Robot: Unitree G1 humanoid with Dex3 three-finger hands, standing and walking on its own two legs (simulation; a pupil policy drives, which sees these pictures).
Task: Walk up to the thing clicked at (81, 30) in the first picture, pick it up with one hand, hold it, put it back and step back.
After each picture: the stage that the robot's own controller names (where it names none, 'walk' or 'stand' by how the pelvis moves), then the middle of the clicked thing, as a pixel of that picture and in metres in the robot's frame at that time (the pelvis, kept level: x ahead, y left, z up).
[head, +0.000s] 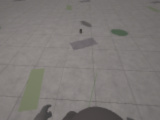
stand; (80, 31) +2.23 +0.31 -0.72
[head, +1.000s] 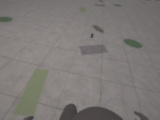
walk; (92, 35) +2.09 +0.04 -0.69
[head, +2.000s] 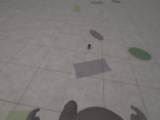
walk; (89, 46) +1.44 +0.05 -0.68
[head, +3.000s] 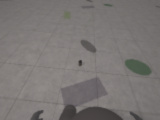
walk; (80, 63) +0.98 +0.13 -0.70
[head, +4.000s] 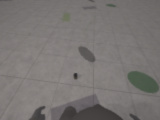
walk; (75, 76) +0.68 +0.17 -0.71
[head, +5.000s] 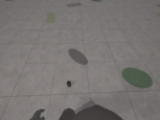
walk; (69, 84) +0.51 +0.24 -0.71
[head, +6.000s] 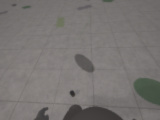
stand; (72, 93) +0.37 +0.27 -0.71
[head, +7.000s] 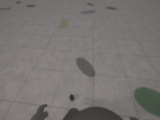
stand; (71, 97) +0.35 +0.21 -0.71
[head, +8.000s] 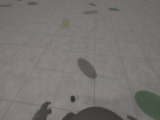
stand; (72, 99) +0.34 +0.17 -0.72
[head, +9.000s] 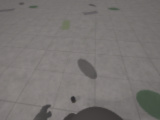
stand; (73, 99) +0.34 +0.19 -0.72
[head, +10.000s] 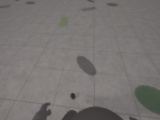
stand; (73, 96) +0.35 +0.20 -0.72
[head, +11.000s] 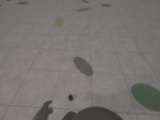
walk; (70, 97) +0.33 +0.21 -0.72
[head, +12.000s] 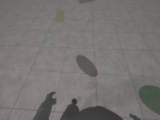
stand; (74, 101) +0.22 +0.15 -0.71
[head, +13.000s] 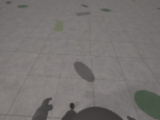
stand; (72, 106) +0.26 +0.16 -0.72
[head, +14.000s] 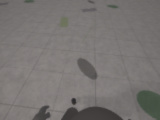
stand; (73, 101) +0.29 +0.15 -0.72
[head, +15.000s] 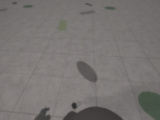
stand; (74, 106) +0.25 +0.16 -0.73
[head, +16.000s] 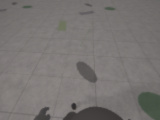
stand; (73, 106) +0.25 +0.16 -0.73
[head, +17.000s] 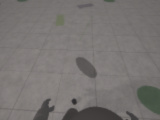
go down; (74, 101) +0.26 +0.16 -0.72
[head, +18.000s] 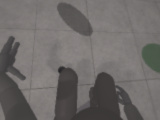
go down; (62, 71) +0.33 +0.20 -0.29
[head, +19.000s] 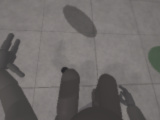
close in; (65, 71) +0.33 +0.20 -0.29
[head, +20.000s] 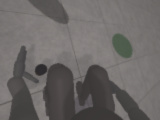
close in; (40, 70) +0.31 +0.23 -0.21
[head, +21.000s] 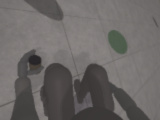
close; (35, 65) +0.34 +0.24 -0.21
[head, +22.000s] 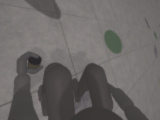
lift; (34, 64) +0.34 +0.24 -0.22
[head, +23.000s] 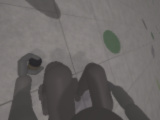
lift; (34, 65) +0.33 +0.24 -0.21
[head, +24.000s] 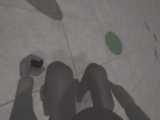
lift; (35, 66) +0.32 +0.24 -0.21
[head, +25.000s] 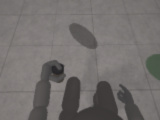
lift; (58, 73) +0.29 +0.21 -0.01
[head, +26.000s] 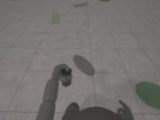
hold; (66, 77) +0.30 +0.16 +0.01
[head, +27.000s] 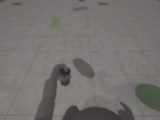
hold; (65, 76) +0.30 +0.18 +0.01
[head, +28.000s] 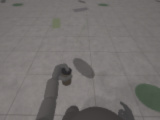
hold; (66, 76) +0.31 +0.17 +0.01
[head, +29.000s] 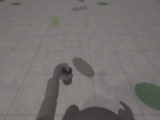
crouch; (67, 75) +0.31 +0.16 +0.01
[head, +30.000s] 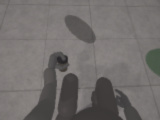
lower; (62, 63) +0.37 +0.20 -0.09
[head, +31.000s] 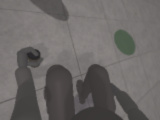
lower; (34, 59) +0.37 +0.27 -0.20
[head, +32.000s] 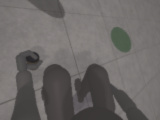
lower; (33, 61) +0.35 +0.26 -0.21
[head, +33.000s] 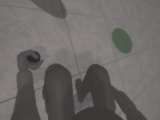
lower; (34, 61) +0.35 +0.27 -0.21
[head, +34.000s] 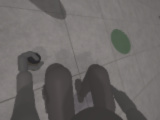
lower; (34, 62) +0.34 +0.27 -0.21
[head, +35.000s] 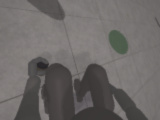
loosen; (42, 68) +0.32 +0.21 -0.22
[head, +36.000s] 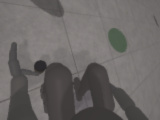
withdraw; (40, 67) +0.32 +0.21 -0.22
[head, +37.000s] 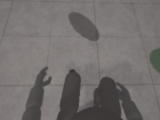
walk; (72, 73) +0.34 +0.16 -0.38
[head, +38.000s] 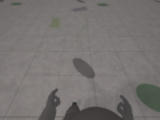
stand; (74, 105) +0.25 +0.13 -0.66
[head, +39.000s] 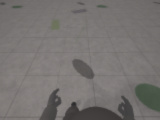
stand; (74, 105) +0.26 +0.14 -0.67
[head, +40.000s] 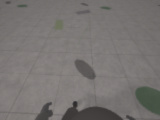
stand; (75, 104) +0.27 +0.13 -0.70
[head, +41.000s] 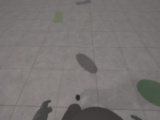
walk; (77, 97) +0.30 +0.11 -0.71
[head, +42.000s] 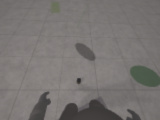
walk; (78, 81) +0.49 +0.08 -0.71
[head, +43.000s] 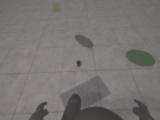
walk; (78, 63) +0.81 +0.20 -0.68
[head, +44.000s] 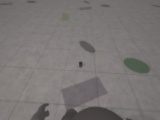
stand; (80, 64) +0.98 +0.14 -0.71
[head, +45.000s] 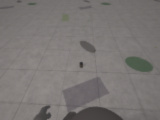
stand; (81, 64) +0.97 +0.15 -0.72
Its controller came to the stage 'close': yes
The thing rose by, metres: 0.72
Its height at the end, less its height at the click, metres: +0.00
